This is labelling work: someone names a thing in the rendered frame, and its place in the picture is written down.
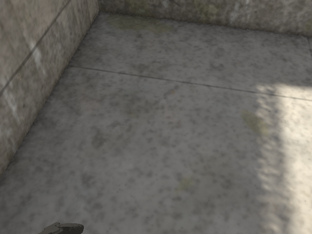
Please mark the robot left hand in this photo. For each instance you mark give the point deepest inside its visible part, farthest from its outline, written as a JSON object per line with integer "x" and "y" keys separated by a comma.
{"x": 63, "y": 228}

